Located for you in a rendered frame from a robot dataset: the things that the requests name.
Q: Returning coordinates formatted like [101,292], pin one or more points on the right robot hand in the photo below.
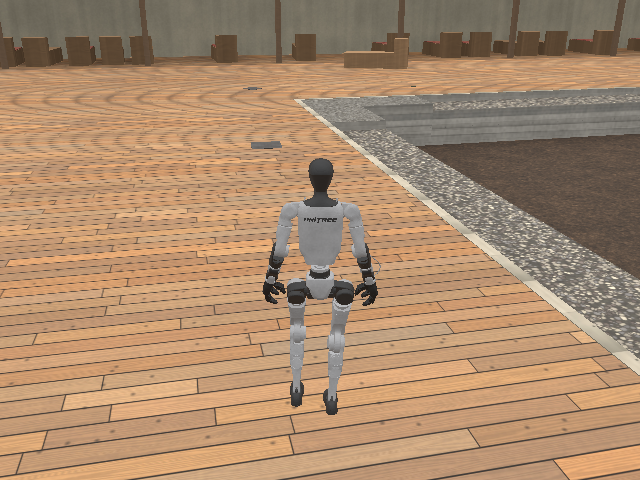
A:
[370,290]

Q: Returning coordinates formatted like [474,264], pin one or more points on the robot foot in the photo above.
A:
[331,406]
[296,398]

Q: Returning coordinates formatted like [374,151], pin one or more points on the left robot hand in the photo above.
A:
[267,288]

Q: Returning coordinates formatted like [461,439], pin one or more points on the robot left forearm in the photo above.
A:
[274,267]

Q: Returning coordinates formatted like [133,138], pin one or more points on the robot left foot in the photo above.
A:
[296,398]

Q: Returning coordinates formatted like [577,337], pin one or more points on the robot right foot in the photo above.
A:
[331,406]

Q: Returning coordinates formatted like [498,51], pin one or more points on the left robot upper arm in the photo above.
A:
[288,212]

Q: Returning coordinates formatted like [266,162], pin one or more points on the right robot upper arm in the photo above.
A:
[352,212]

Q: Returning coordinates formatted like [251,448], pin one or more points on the robot right forearm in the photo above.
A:
[366,268]

